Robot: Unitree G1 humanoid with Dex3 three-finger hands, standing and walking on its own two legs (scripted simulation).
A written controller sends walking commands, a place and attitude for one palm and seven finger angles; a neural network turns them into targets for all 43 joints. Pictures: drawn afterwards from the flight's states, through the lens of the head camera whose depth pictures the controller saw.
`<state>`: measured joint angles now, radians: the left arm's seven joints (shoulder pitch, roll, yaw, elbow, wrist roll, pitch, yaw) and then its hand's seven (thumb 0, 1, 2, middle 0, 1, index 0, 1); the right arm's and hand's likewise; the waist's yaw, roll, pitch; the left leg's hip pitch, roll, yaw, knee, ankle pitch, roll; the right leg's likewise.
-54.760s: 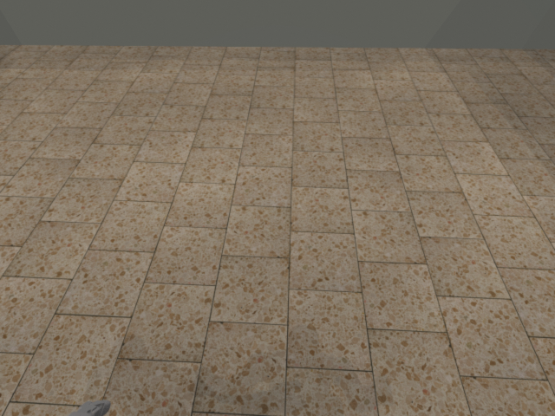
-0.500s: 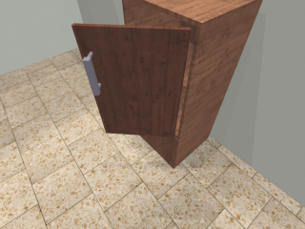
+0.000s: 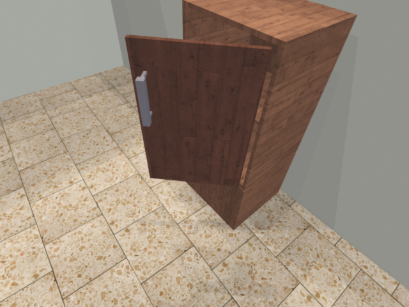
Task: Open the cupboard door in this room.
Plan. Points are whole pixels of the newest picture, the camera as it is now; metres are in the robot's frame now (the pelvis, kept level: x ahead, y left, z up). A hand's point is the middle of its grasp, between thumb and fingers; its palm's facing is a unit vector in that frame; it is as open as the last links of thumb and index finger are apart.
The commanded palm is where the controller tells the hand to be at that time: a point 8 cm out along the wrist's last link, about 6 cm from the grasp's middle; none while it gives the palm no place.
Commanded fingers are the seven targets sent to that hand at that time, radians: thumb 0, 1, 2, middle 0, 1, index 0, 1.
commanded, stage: shuffle to correct the standing spot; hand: left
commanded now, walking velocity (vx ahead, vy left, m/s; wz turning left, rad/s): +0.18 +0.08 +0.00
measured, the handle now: (145, 99) +0.66 +0.23 +0.05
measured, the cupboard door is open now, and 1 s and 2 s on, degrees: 44 44 44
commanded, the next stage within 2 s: come to a stop and stand still in 0.54 s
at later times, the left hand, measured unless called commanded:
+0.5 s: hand out of the picture +0.03 +0.20 -0.18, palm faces -0.03 -0.99 -0.13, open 7.4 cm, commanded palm none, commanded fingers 0.00 0.90 0.90 -0.20 -0.30 -0.20 -0.30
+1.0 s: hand out of the picture +0.15 +0.24 -0.19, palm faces +0.01 -0.99 -0.16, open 7.4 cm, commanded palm none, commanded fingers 0.00 0.90 0.90 -0.20 -0.30 -0.20 -0.30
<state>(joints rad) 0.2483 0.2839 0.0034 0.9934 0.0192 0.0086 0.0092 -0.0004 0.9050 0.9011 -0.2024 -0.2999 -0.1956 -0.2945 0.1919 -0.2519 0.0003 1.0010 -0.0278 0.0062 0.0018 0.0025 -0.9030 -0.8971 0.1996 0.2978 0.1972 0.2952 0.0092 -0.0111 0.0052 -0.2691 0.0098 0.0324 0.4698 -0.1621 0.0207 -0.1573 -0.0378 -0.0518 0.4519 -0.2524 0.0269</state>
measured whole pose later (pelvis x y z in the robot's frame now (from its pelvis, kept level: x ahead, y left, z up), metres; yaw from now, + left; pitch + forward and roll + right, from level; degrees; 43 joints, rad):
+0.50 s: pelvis +0.05 +0.04 +0.00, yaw -4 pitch -1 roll -1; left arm 0.38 0.12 0.03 1.07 0.03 0.01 0.01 0.00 0.91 0.90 -0.20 -0.30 -0.19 -0.29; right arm 0.40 -0.12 -0.01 1.09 -0.03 -0.04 -0.02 0.00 -0.90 -0.90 0.20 0.30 0.20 0.29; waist -0.02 -0.01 0.02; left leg -0.19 -0.03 0.12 0.45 -0.25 0.09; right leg -0.37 -0.07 -0.09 0.87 -0.43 -0.02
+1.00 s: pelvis +0.13 +0.07 +0.00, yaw -4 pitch -1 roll -1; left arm 0.28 0.16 0.04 1.01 0.01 0.04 0.03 0.00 0.91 0.90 -0.20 -0.30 -0.19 -0.29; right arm 0.21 -0.15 -0.03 1.02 -0.03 -0.01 -0.04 0.01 -0.93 -0.90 0.20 0.30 0.20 0.29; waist 0.02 -0.03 0.06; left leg -0.30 0.03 0.12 0.55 -0.24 0.06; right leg -0.27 -0.05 -0.07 0.73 -0.44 0.02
